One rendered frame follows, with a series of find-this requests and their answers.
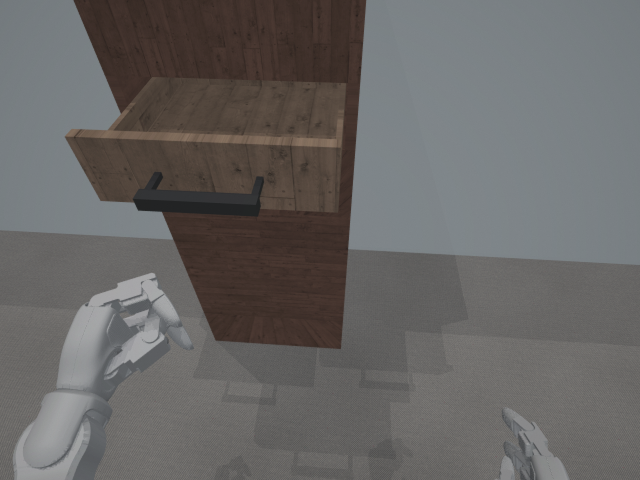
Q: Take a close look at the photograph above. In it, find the handle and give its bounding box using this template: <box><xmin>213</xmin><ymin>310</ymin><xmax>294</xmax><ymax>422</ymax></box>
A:
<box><xmin>133</xmin><ymin>172</ymin><xmax>264</xmax><ymax>217</ymax></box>

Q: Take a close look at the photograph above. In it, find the left robot forearm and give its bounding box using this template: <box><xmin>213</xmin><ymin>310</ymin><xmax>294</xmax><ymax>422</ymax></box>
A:
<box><xmin>13</xmin><ymin>389</ymin><xmax>113</xmax><ymax>480</ymax></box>

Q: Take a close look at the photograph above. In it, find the robot left hand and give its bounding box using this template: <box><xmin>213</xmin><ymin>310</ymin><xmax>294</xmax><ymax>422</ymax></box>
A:
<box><xmin>56</xmin><ymin>273</ymin><xmax>194</xmax><ymax>401</ymax></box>

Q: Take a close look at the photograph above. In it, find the robot right hand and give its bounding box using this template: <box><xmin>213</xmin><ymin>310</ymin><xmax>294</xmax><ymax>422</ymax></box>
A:
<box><xmin>495</xmin><ymin>407</ymin><xmax>570</xmax><ymax>480</ymax></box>

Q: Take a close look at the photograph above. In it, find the drawer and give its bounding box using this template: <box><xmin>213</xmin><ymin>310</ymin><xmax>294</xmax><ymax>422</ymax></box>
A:
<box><xmin>64</xmin><ymin>77</ymin><xmax>346</xmax><ymax>213</ymax></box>

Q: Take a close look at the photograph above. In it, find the cabinet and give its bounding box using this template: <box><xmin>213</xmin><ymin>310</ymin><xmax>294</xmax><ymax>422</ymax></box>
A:
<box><xmin>74</xmin><ymin>0</ymin><xmax>366</xmax><ymax>349</ymax></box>

